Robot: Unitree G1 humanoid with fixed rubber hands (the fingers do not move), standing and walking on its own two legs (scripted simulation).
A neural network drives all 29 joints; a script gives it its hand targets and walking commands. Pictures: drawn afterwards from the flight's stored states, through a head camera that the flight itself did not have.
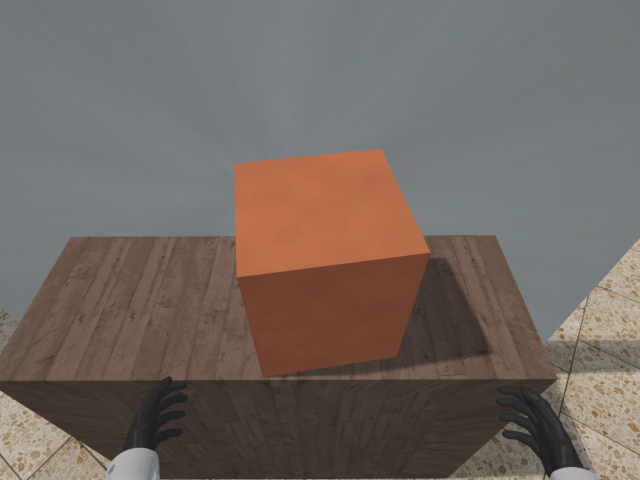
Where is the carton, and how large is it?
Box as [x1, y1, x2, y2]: [234, 149, 430, 376]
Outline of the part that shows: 380,149 234,163 237,280 263,376 396,356 430,252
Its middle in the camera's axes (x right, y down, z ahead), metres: +0.00 +0.04 +0.57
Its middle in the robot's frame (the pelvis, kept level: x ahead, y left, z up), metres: +0.41 +0.02 +0.03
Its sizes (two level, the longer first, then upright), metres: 0.210 0.200 0.250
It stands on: a pedestal, 0.68 m high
